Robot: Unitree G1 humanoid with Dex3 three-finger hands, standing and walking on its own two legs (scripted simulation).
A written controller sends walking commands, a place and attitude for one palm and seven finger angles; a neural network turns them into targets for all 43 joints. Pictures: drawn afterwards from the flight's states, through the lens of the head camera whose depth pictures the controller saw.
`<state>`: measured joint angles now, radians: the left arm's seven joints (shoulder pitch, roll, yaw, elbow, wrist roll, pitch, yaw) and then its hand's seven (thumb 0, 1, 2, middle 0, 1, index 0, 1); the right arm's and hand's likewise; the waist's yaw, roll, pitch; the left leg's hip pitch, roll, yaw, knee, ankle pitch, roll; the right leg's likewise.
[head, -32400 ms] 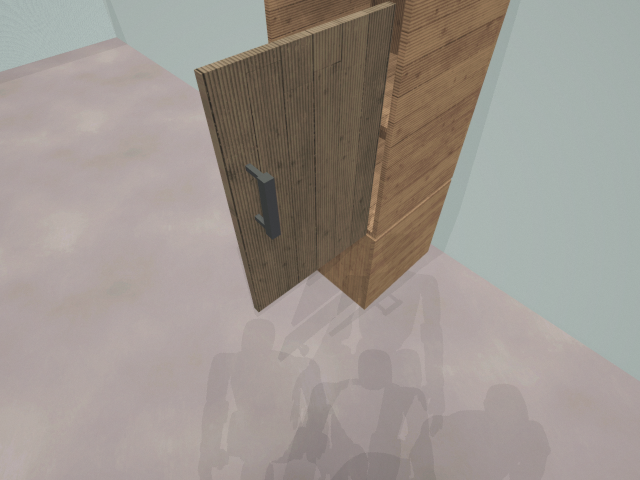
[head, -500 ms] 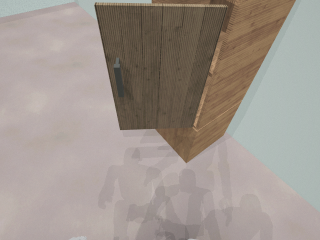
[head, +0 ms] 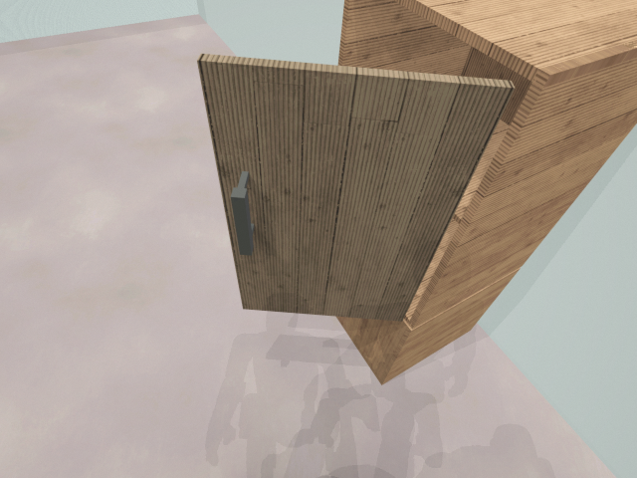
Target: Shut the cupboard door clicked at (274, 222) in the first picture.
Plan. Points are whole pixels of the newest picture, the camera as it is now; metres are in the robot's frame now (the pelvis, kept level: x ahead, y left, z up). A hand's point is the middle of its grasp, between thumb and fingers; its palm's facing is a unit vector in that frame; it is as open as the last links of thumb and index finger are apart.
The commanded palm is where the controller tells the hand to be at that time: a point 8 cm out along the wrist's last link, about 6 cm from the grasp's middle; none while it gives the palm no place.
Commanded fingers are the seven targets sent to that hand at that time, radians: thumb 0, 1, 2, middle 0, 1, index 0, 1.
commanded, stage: come to a stop and stand still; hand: left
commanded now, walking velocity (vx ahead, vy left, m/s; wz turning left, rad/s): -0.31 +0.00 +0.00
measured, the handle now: (245, 214) +0.48 +0.15 +0.02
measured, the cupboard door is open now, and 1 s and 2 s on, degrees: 57 57 57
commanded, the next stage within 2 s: look again from close up in 0.90 s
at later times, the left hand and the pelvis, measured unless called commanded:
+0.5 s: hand out of the picture +0.08 +0.20 -0.18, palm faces +0.08 -0.97 -0.25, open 7.4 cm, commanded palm none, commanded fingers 0.00 0.90 0.90 -0.20 -0.30 -0.20 -0.30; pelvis +0.02 -0.01 +0.00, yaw +1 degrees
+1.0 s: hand out of the picture +0.02 +0.15 -0.17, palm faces +0.03 -0.98 -0.19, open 7.3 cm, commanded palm none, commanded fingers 0.00 0.90 0.90 -0.20 -0.30 -0.20 -0.30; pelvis +0.00 -0.03 +0.01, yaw +0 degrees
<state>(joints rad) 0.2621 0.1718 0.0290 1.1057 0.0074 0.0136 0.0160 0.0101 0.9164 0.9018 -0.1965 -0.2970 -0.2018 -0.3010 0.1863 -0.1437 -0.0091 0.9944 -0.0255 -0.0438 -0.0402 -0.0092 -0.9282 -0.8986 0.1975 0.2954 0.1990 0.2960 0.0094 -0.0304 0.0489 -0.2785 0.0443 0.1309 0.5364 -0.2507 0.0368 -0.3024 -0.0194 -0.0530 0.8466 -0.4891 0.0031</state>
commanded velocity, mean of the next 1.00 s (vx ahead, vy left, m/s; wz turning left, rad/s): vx -0.06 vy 0.03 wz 0.00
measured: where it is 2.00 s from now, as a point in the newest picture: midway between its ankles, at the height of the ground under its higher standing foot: outside the picture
